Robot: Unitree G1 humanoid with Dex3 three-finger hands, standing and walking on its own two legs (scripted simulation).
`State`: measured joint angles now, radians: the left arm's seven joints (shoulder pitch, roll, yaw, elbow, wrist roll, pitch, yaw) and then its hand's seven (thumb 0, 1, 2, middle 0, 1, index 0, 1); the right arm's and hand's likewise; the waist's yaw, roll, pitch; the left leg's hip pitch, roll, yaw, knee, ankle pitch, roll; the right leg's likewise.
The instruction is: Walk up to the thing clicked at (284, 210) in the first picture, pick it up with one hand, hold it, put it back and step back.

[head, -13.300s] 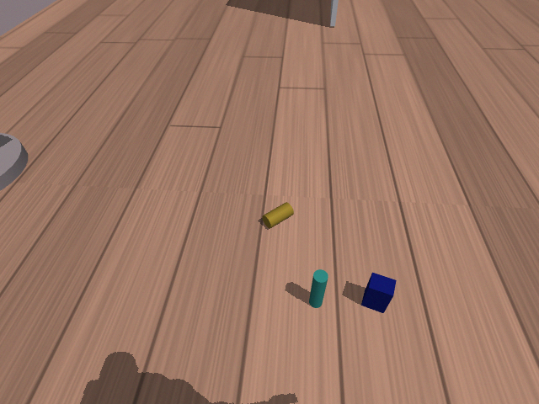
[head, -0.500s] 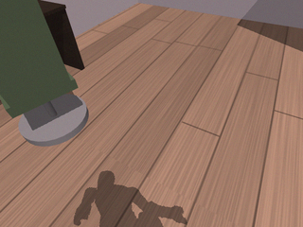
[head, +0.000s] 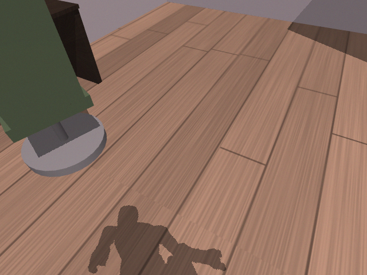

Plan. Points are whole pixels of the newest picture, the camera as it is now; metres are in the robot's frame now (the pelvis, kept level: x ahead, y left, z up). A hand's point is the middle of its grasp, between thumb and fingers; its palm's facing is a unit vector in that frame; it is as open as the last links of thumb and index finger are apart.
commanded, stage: stand
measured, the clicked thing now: out of the picture +0.09 -0.53 -0.75
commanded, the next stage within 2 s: walk up in 0.32 s
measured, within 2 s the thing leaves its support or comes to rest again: neither
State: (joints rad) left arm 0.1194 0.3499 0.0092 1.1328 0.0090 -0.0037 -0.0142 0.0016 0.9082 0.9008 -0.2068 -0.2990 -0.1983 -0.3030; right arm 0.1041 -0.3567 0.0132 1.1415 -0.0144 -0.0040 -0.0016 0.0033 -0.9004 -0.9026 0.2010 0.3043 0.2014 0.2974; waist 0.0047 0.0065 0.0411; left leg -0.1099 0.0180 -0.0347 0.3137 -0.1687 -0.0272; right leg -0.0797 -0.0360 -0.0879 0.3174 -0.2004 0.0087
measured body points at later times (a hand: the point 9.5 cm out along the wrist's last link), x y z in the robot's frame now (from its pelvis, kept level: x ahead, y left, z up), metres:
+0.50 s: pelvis +0.03 +0.02 -0.01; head +0.03 +0.02 +0.44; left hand +0.06 +0.34 -0.12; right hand +0.12 -0.31 -0.12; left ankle +0.05 +0.15 -0.72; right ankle -0.02 -0.12 -0.75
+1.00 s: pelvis +0.24 +0.06 -0.01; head +0.24 +0.05 +0.44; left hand +0.32 +0.39 -0.12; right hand +0.26 -0.27 -0.13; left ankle +0.14 +0.19 -0.75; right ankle +0.38 -0.09 -0.72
